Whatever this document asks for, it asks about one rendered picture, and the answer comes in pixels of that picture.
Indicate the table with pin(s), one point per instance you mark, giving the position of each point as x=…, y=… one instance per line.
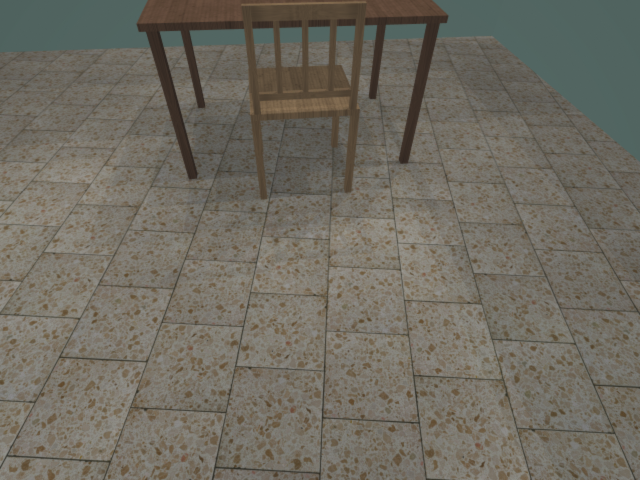
x=185, y=15

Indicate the chair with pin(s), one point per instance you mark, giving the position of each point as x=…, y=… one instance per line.
x=307, y=91

